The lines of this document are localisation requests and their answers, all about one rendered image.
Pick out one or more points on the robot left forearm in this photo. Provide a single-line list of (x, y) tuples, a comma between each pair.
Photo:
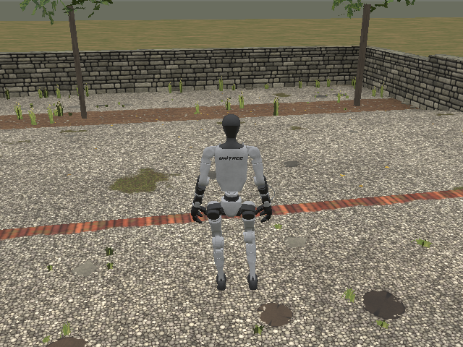
[(199, 193)]

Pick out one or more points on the left robot hand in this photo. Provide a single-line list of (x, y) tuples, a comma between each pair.
[(195, 212)]

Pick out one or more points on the robot torso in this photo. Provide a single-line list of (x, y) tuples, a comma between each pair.
[(231, 175)]

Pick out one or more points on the robot right upper arm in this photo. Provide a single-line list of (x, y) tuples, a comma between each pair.
[(257, 164)]

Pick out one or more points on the robot left upper arm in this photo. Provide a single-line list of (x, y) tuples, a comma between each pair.
[(205, 165)]

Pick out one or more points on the robot right forearm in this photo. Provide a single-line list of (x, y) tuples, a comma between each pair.
[(264, 194)]

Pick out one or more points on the right robot hand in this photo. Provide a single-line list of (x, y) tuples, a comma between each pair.
[(266, 210)]

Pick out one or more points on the robot left foot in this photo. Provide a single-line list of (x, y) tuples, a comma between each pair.
[(221, 284)]

